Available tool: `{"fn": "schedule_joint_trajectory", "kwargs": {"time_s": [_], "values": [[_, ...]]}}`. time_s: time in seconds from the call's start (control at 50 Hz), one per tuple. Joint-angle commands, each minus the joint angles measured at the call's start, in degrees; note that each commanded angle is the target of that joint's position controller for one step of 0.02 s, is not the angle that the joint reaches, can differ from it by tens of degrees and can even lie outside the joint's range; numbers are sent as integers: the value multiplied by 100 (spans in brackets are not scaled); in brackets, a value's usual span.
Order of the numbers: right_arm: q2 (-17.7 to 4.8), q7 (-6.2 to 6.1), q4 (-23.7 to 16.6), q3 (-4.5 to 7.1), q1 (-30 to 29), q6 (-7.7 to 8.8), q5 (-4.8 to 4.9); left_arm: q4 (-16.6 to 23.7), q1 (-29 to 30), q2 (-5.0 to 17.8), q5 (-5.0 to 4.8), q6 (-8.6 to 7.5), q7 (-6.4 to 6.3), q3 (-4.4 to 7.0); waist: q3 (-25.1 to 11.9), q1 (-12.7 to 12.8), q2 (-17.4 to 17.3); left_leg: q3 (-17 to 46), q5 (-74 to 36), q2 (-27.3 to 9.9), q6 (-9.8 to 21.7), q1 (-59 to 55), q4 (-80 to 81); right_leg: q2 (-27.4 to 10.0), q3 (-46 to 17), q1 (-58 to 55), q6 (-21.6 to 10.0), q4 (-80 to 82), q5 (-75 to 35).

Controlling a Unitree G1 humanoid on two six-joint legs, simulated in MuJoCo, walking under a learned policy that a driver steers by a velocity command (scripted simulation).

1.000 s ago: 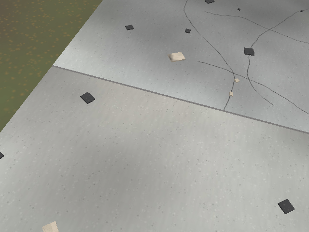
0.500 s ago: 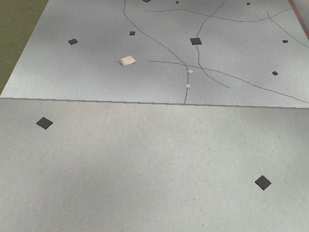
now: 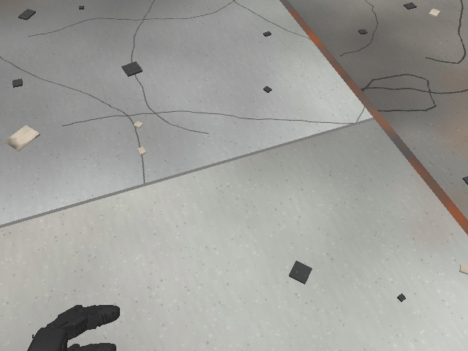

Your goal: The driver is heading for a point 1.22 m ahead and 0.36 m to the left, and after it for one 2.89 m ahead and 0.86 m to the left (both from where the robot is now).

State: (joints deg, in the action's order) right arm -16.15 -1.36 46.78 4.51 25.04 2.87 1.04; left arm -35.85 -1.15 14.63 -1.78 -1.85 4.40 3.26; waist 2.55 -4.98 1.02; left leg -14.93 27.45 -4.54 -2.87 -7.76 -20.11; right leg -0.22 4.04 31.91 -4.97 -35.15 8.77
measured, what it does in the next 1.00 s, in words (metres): walks ahead, turning left: right foot, then left foot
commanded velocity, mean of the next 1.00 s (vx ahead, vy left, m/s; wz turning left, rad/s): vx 0.49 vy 0.00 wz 0.35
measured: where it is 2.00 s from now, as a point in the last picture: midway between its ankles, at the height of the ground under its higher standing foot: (112, 177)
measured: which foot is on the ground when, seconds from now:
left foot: down 0.00-0.00, up 0.02-0.52, down 0.54-1.00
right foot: up 0.00-0.00, down 0.02-0.56, up 0.58-1.00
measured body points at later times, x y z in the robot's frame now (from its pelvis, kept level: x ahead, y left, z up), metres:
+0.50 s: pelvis +0.29 +0.00 +0.01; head +0.33 +0.00 +0.45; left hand +0.30 +0.29 -0.12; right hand +0.52 -0.21 -0.09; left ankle +0.45 +0.13 -0.70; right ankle +0.13 -0.10 -0.72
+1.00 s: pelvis +0.59 +0.04 +0.01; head +0.62 +0.06 +0.46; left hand +0.70 +0.36 -0.06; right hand +0.78 -0.20 -0.09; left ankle +0.45 +0.11 -0.72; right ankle +0.77 -0.02 -0.71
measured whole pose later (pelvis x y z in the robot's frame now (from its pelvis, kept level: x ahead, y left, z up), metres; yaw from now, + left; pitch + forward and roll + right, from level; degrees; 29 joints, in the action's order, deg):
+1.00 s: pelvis +0.59 +0.04 +0.01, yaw +27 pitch +2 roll +1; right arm -17.6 -0.7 39.3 4.2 20.7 1.7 1.3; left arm -38.0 -2.9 16.5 -0.3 -6.3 1.3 1.8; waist 0.7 -4.4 1.9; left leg 12.5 24.3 6.1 2.6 6.4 -29.4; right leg 0.1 -4.5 27.7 1.7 -27.7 2.4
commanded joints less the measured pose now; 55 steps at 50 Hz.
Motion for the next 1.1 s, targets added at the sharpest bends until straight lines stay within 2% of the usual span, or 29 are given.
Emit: {"fn": "schedule_joint_trajectory", "kwargs": {"time_s": [0.02, 0.04, 0.06, 0.08, 0.12, 0.18, 0.24, 0.32, 0.42, 0.48, 0.52, 0.54, 0.56, 0.58, 0.6, 0.62, 0.64, 0.66, 0.68, 0.74, 0.84, 0.94, 0.98, 1.0, 1.02, 1.04, 1.06, 1.08, 1.1], "values": [[-988, -67, -407, 137, -137, 86, -10, -100, -2200, 1302, -3, 19, -201, 580, -1460, 1600, -353, 328, -4917, -908, 587, 2402, -3407, -151, -873, -4357, -724, 382, -84], [-115, 41, -653, -156, 497, 223, -125, -111, -2072, 1854, 37, -59, -259, 571, -2218, 799, 1125, 907, 650, 177, 298, 4674, -5477, -1973, -4294, -5997, -1696, 838, 953], [-727, 96, -628, -37, -164, 403, 147, -38, -2363, 1365, 129, -101, -285, 443, -2656, 1359, 480, 2033, 565, 275, 364, 4986, -6102, -2274, -4967, -5765, -1729, 1644, 1253], [-932, 108, -834, 36, -782, 437, 326, -172, -2041, 1121, 161, -165, -257, 354, -1652, 1341, 392, 1994, 53, 39, 439, 5360, -6083, -2060, -3800, -4995, -1416, 1736, 607], [-827, 59, -749, 32, -889, 399, 101, -220, -1312, 722, 143, -245, -250, 225, -739, 807, 94, 1945, -818, -424, 444, 4853, -5254, -1534, -2338, -3275, -1037, 1922, -354], [-593, 98, -493, 26, -327, 106, 100, -313, -996, 571, 220, -421, -237, 204, -479, 367, 280, 2028, -1365, -543, 330, 4170, -4923, -1262, -1382, -2296, -934, 2474, -962], [-468, 77, -572, 5, -642, 5, 67, -505, -1038, 650, 267, -521, -276, 232, -72, 371, 179, 2152, -1966, -433, 173, 4573, -4382, -1134, -605, -2053, -776, 2688, -1624], [-330, 185, -741, -65, -1307, 105, 32, -606, -1089, 727, 254, -525, -372, 215, 98, 602, 139, 1870, -3429, -223, 222, 4499, -2684, -874, 135, -2241, -441, 2791, -1747], [-182, 408, -1170, -172, -2208, 144, 30, -875, -1645, 972, 154, -355, -459, 274, 336, 982, 9, 1484, -3276, -70, 471, 5022, -1627, -1331, 321, -3507, -359, 2532, -2361], [-370, 517, -1374, -95, -2165, 117, 18, -854, -1569, 1184, 123, -171, -542, 327, 38, 755, 231, 1067, -2375, 303, 747, 4664, -1506, -1466, 508, -4049, -241, 1723, -4456], [-710, 503, -1303, 77, -1386, 46, 21, -798, -1476, 1348, 123, -71, -612, 359, -545, 253, 465, 837, -1794, 715, 1029, 3548, -1581, -1427, 605, -4048, -126, 423, -5912], [-1002, 433, -1138, 238, -503, 27, 32, -754, -1346, 1317, 91, -60, -634, 331, -986, -275, 348, 927, -2117, 882, 1261, 2189, -1169, -1234, 722, -3454, 28, -817, -5559], [-1479, 303, -1028, 379, 201, -50, 30, -647, -1521, 996, 204, -136, -635, 202, -1584, -473, -444, 2326, -2407, 2, 1619, 431, -1114, -862, 745, -2048, 237, -2635, -3147], [-1749, 299, -1172, 404, -132, 6, 45, -401, -2010, 368, 257, -309, -503, -10, -2206, 201, -1792, 5714, -1660, -1355, 2887, -1440, -394, 542, -73, 449, 598, -4803, 2247], [-1260, 325, -1242, 266, 1, 42, -2, -353, -1487, 946, 116, -538, -372, 89, -2573, -244, -953, 6079, -1128, -1383, 2739, -1639, 112, 265, -1222, 1071, 446, -5053, 2225], [-1025, 318, -1237, 202, -188, 74, -37, -146, -1000, 1043, -75, -626, -319, 99, -1730, -208, -568, 5225, -1246, -1211, 2434, -1000, 204, 8, -1181, 1310, 338, -4733, 1820], [-949, 331, -1252, 176, -549, 104, -13, -76, -854, 907, -1, -665, -343, 53, -998, 112, 127, 4594, -1903, -971, 2256, 0, 275, -229, -1070, 1239, 333, -4109, 1484], [-769, 317, -1310, 124, -866, 123, -10, -112, -850, 945, 142, -635, -385, 90, -747, 315, 213, 4131, -2504, -772, 2149, 627, 335, -425, -1027, 939, 386, -3564, 1294], [-737, 289, -1390, 94, -1036, 122, -75, -123, -963, 949, 193, -570, -386, 109, -594, 477, 23, 3919, -2914, -640, 2155, 1143, 464, -498, -1017, 597, 464, -3402, 1175], [-836, 199, -1343, 118, -1110, 138, -48, -139, -1102, 795, 274, -398, -429, 67, -437, 631, -168, 3412, -3555, -429, 2149, 1930, 664, -546, -814, 331, 795, -2606, 911], [-1031, 60, -1183, 175, -838, 27, 18, 96, -58, 514, 250, -383, -415, -80, -320, 216, -512, 2799, -2803, 127, 1651, 2537, 485, -140, -591, -310, 1017, -344, -1013], [-983, 50, -1042, 179, -532, -53, 55, 212, 206, 846, 127, -500, -322, 65, -396, 156, -758, 3676, -1950, -199, 1432, 1869, -133, 51, -868, -632, 805, 558, -838], [-912, 46, -1080, 171, -694, -74, 36, 106, -269, 964, 105, -559, -322, 169, -437, 475, -921, 3892, -1952, -204, 1277, 1825, -551, 48, -806, -1203, 570, 800, -517], [-713, 55, -1118, 107, -714, -62, 12, 6, -772, 1097, 150, -590, -353, 255, -707, 731, -885, 3730, -2104, 39, 1093, 2000, -1130, -96, -844, -2002, 385, 901, -470], [-338, 75, -1219, -29, -658, -40, -58, -46, -1596, 1405, 252, -613, -402, 349, -1444, 1053, -248, 3242, -1428, 398, 853, 2594, -2706, -1073, -1794, -3348, 1, 906, -29], [-60, 80, -1406, -132, 123, 8, 96, -252, -2040, 1881, 329, -531, -375, 458, -2038, 678, 1752, 2494, 748, 1110, 492, 4563, -4538, -2310, -4578, -4956, -948, 1565, 1425], [-679, 53, -1243, -24, 101, -1, 165, -180, -1946, 1363, 198, -508, -342, 367, -1668, 818, 1235, 2597, 511, 653, 387, 5317, -5355, -2400, -5136, -4795, -939, 1856, 2780], [-982, 51, -1289, 68, -498, -39, 117, -121, -1732, 1029, 171, -468, -373, 272, -1002, 972, 717, 2485, -38, 465, 349, 5481, -5591, -2155, -4208, -4203, -693, 1894, 2587], [-960, 40, -1348, 79, -812, -69, 36, -101, -1483, 906, 216, -429, -386, 216, -651, 907, 348, 2322, -455, 282, 321, 5306, -5513, -1903, -3398, -3571, -540, 1912, 1755]]}}
Keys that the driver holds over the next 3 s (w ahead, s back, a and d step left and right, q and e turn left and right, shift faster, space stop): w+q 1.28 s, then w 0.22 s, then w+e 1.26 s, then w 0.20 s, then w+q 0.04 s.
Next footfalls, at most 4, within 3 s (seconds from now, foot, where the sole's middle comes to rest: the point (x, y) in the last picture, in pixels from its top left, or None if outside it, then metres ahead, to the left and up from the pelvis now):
0.02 right None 0.17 -0.10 -0.75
0.54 left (180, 335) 0.49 0.12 -0.75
1.02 right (216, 230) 0.80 0.00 -0.75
1.54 left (94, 219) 0.87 0.39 -0.75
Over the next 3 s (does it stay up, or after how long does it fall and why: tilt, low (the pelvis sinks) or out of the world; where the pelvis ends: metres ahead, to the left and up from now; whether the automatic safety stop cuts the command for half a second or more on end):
stays up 1.54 0.51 0.02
